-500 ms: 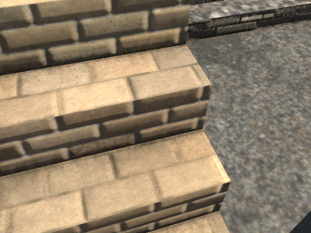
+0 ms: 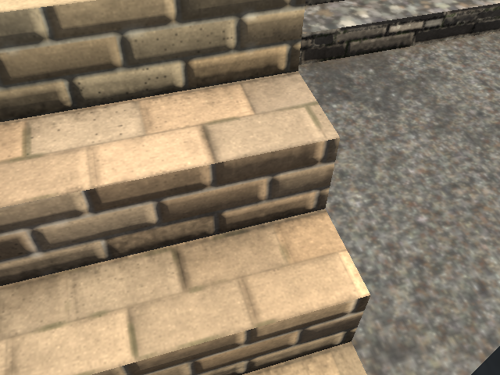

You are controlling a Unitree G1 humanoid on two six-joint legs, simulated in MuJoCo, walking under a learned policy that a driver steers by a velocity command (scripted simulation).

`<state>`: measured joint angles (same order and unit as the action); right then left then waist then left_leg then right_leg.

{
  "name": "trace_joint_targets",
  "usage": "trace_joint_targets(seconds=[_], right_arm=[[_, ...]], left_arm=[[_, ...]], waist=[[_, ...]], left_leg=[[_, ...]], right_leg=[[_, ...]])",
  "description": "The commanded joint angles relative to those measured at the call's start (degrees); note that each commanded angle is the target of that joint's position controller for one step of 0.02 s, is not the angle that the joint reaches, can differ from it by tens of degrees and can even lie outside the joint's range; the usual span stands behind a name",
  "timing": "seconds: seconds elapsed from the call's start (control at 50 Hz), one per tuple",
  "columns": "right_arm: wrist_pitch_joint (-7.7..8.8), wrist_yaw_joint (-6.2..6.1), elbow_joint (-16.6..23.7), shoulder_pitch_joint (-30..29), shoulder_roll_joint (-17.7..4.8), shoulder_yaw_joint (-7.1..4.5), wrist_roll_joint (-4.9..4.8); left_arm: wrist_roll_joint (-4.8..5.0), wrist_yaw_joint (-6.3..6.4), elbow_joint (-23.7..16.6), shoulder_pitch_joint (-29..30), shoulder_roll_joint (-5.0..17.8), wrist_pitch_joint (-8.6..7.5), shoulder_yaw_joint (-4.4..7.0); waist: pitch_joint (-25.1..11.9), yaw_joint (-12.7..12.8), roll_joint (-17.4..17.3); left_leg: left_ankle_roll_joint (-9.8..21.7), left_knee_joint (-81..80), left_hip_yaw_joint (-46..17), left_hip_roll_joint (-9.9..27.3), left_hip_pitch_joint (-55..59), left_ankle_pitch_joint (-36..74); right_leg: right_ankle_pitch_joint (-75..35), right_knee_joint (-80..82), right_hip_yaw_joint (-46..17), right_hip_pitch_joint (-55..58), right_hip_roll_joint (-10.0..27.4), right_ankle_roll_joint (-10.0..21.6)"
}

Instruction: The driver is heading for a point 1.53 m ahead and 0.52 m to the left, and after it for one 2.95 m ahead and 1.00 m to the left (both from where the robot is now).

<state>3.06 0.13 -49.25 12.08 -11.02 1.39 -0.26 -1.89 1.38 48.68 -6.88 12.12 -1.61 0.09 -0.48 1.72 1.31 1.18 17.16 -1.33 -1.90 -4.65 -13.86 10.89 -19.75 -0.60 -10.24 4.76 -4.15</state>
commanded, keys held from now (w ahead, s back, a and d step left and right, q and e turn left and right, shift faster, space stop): w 1.00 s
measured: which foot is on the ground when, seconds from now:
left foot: down 0.00-1.00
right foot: down 0.00-1.00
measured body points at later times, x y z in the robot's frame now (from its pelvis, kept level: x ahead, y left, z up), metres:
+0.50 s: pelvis +0.00 +0.00 +0.00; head +0.01 +0.01 +0.45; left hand +0.13 +0.24 -0.12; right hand +0.11 -0.22 -0.13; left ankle -0.06 +0.11 -0.75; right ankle -0.01 -0.16 -0.75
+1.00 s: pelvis +0.00 +0.00 +0.00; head +0.01 +0.01 +0.45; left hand +0.13 +0.24 -0.12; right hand +0.11 -0.22 -0.13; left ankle -0.06 +0.11 -0.75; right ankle -0.01 -0.16 -0.75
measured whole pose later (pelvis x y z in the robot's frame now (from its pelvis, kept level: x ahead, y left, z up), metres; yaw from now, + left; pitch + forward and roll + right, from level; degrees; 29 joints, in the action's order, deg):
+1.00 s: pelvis +0.00 +0.00 +0.00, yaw +0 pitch +1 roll +0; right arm 3.3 0.1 -48.4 12.4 -9.6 0.6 -0.2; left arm -1.8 1.5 48.0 -7.6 11.2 -1.2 1.0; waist -0.4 1.8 1.6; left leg 1.1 17.3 -0.9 -1.7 -4.9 -13.6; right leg 10.3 -19.4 0.2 -10.2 5.1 -4.3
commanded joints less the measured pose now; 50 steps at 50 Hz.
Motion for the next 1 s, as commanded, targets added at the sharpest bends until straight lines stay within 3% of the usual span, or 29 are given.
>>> trace_joint_targets(seconds=[0.02, 0.24, 0.3, 1.0], right_arm=[[0.77, -0.34, 2.73, 0.67, -4.57, -1.08, -0.24], [0.98, -0.49, 2.13, 1.07, -4.36, -1.21, -0.19], [0.93, -0.24, 2.55, 0.41, -4.79, -1.47, -0.06], [0.93, -0.1, 4.04, 0.23, -3.67, -1.88, 0.06]], left_arm=[[-0.36, 0.09, -3.65, 1.73, 5.48, -0.75, 1.31], [-0.18, 0.1, -4.1, 1.37, 4.96, -0.5, 1.56], [0.32, 0.25, -4.24, 1.53, 4.62, -0.36, 1.63], [0.05, 0.2, -4.42, 1.4, 4.02, -0.35, 1.94]], waist=[[-2.72, -0.16, -1.2], [-3.0, -0.05, -0.88], [-3.7, 0.16, -0.46], [-2.77, 0.16, -0.92]], left_leg=[[2.14, -1.0, -2.6, 6.39, 0.31, 20.77], [2.06, -1.4, -2.8, 6.64, 0.18, 20.6], [1.92, -1.35, -2.94, 6.62, 0.51, 20.54], [1.88, -1.36, -2.6, 6.47, -0.06, 18.93]], right_leg=[[-15.38, 1.18, -0.63, 2.32, 2.98, 1.56], [-14.58, 1.65, -0.06, 3.46, 2.91, 1.4], [-12.73, 1.05, 0.21, 3.09, 2.79, 1.79], [-11.64, 1.38, 0.31, 1.69, 2.92, 1.68]])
